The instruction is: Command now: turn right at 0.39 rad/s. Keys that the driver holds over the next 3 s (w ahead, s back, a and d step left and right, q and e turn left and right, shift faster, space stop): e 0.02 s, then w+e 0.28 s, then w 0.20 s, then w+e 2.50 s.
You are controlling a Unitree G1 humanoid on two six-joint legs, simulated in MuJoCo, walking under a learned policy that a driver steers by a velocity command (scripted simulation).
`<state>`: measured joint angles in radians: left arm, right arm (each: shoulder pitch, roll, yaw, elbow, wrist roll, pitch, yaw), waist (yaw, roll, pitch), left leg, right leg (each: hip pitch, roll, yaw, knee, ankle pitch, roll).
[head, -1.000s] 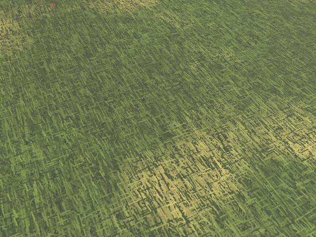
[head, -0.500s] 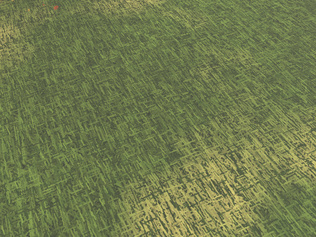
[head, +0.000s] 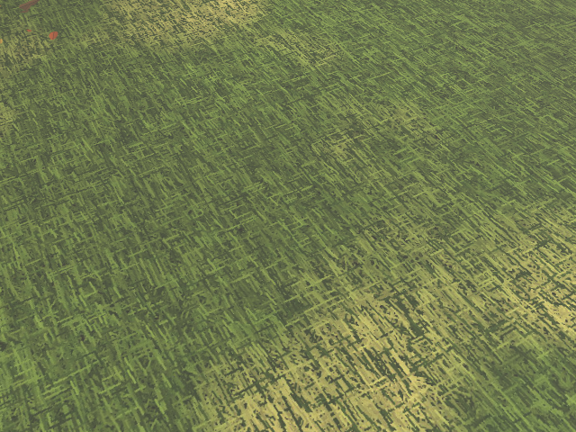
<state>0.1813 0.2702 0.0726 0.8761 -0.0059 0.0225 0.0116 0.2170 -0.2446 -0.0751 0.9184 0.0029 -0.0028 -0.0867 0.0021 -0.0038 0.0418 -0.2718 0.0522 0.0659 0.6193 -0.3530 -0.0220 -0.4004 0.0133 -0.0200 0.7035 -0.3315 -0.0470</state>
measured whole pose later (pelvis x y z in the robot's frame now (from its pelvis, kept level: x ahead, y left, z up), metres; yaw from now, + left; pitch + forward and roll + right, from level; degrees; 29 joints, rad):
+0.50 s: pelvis +0.13 +0.00 +0.02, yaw -13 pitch +3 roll +0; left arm 0.36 0.27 0.08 0.85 -0.02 -0.05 0.01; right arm 0.04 -0.27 -0.06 0.83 0.02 -0.12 0.01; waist 0.08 0.02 -0.03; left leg -0.43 0.01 -0.04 0.48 -0.10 -0.01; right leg -0.09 0.08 0.17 0.35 -0.29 -0.05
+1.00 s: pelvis +0.37 -0.05 +0.00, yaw -28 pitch +2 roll +1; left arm 0.07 0.25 0.06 0.66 -0.02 -0.04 -0.06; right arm 0.36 -0.27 -0.06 0.93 0.01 -0.08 -0.01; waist -0.09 -0.03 0.04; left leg 0.13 -0.01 0.22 0.22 -0.39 -0.01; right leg -0.65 -0.05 -0.04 0.64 -0.02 -0.07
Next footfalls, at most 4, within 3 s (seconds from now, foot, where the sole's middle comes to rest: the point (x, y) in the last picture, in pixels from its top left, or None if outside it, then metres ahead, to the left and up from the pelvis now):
0.54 left None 0.29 0.10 -0.76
1.06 right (411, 416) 0.51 -0.24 -0.76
1.54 left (396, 284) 0.86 -0.24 -0.76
2.06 right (546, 304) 0.79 -0.62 -0.76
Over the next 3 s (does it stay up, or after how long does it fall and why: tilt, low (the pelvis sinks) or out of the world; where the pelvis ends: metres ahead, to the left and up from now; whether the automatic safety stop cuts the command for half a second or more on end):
stays up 0.94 -0.92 0.01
